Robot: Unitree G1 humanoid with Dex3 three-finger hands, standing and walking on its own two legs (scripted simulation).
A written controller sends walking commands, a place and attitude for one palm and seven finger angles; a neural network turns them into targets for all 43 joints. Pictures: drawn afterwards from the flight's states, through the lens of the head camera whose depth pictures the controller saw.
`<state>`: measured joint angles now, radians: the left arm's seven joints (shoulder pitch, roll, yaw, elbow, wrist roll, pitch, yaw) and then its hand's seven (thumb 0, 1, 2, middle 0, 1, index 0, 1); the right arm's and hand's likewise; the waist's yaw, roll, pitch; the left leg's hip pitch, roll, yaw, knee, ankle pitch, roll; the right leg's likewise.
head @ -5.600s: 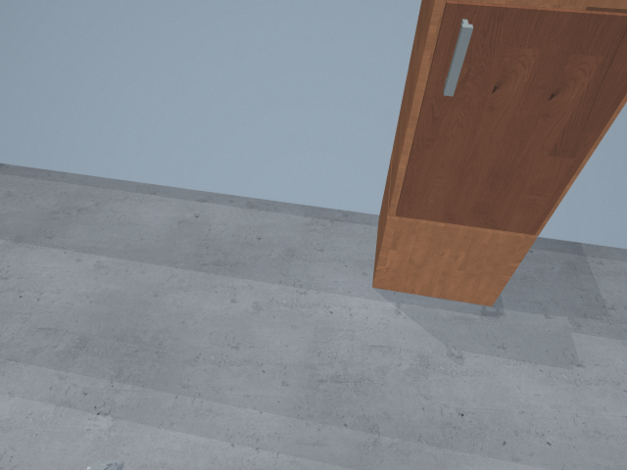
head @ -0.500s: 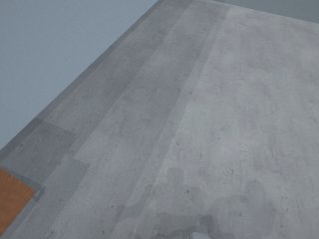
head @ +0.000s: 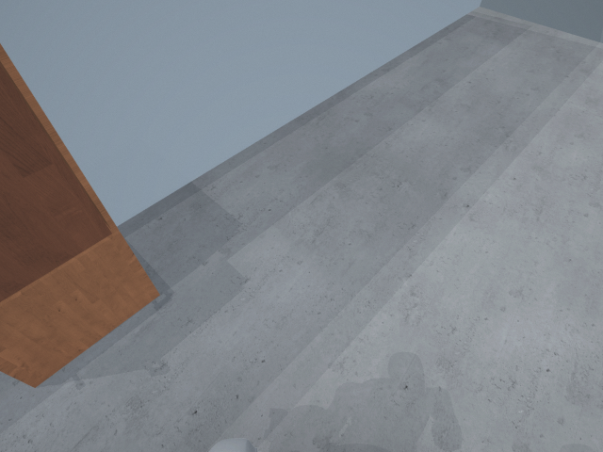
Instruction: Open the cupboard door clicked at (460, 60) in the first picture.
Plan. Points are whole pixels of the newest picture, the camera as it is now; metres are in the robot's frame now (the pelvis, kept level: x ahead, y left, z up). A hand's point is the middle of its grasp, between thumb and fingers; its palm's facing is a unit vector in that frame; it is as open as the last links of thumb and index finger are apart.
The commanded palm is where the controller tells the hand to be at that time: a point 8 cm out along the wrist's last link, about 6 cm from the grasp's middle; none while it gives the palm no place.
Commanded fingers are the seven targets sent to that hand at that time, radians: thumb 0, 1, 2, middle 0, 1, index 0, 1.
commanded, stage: turn to face it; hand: left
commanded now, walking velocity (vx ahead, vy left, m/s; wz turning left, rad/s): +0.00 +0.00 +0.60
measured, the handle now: out of the picture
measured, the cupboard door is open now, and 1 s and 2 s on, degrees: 0 0 0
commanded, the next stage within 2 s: take the last steps up to it in 1.40 s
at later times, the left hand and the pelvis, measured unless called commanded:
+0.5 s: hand out of the picture +0.04 +0.23 -0.15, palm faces +0.31 -0.91 -0.29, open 7.4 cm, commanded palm none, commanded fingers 0.00 0.90 0.90 -0.20 -0.30 -0.20 -0.30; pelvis -0.02 -0.01 -0.01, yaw +17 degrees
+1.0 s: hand out of the picture -0.15 +0.21 -0.19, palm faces +0.61 -0.75 -0.26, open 7.4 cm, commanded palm none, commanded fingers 0.00 0.90 0.90 -0.20 -0.30 -0.20 -0.30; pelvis -0.05 +0.01 -0.01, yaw +36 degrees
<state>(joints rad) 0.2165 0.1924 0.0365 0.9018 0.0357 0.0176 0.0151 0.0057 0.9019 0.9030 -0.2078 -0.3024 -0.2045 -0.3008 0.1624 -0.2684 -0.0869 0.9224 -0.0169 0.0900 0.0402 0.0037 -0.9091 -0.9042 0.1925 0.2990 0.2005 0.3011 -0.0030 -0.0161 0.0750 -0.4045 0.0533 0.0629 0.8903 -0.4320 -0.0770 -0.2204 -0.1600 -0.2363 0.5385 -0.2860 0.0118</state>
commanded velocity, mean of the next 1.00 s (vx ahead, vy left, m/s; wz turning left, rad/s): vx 0.00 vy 0.00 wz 0.58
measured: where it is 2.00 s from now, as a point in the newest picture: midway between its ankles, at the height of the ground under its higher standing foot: outside the picture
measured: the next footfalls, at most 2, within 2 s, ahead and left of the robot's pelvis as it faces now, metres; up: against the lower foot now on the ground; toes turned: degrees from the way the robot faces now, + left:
left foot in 0.08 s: +0.03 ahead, +0.14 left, +0.00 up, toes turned +10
right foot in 0.50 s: +0.06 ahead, -0.11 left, +0.00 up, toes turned +15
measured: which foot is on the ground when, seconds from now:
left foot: up 0.00-0.06, down 0.08-0.50, up 0.52-0.92, down 0.94-1.00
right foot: down 0.00-0.08, up 0.10-0.48, down 0.50-0.92, up 0.94-1.00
